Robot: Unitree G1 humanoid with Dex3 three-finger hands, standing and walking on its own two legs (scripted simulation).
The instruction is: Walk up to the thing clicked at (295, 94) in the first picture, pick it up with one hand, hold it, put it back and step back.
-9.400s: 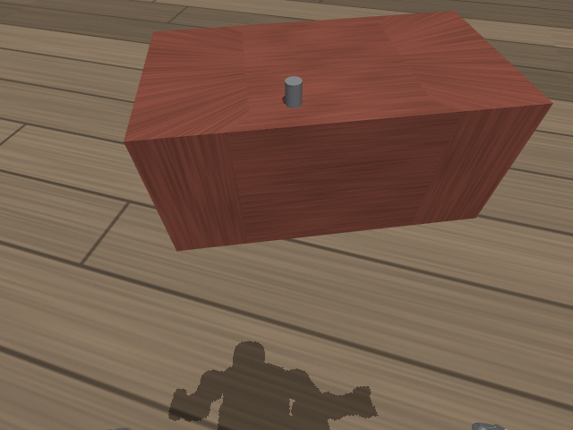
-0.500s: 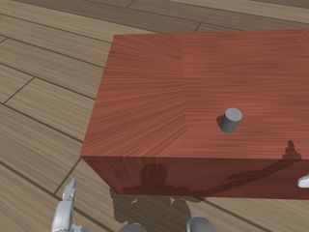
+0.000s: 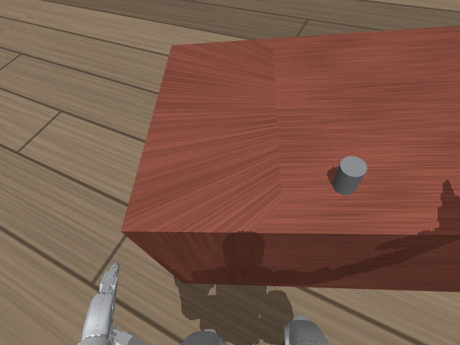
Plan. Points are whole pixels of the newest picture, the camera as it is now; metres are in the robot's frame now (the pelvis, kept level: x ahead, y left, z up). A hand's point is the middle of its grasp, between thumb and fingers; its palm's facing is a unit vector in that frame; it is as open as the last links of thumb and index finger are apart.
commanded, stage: go down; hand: right
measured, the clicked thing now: (348, 176) +0.46 -0.21 -0.09
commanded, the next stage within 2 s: approach in 0.66 s
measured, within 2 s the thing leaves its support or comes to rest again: neither
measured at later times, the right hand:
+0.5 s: hand out of the picture +0.34 -0.39 +0.03, palm faces +0.23 +0.97 -0.10, open 17.7 cm
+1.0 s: hand out of the picture +0.38 -0.38 +0.03, palm faces +0.22 +0.97 -0.03, open 17.7 cm
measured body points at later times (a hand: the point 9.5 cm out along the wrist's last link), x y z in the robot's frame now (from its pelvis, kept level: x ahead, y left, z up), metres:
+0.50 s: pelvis -0.01 +0.00 -0.01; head +0.06 -0.05 +0.44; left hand +0.14 +0.26 -0.05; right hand +0.33 -0.44 +0.04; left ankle -0.04 +0.14 -0.70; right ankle +0.03 -0.12 -0.70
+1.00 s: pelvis -0.01 -0.01 -0.02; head +0.08 -0.06 +0.42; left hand +0.15 +0.24 -0.05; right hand +0.36 -0.44 +0.03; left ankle -0.04 +0.14 -0.70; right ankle +0.03 -0.12 -0.70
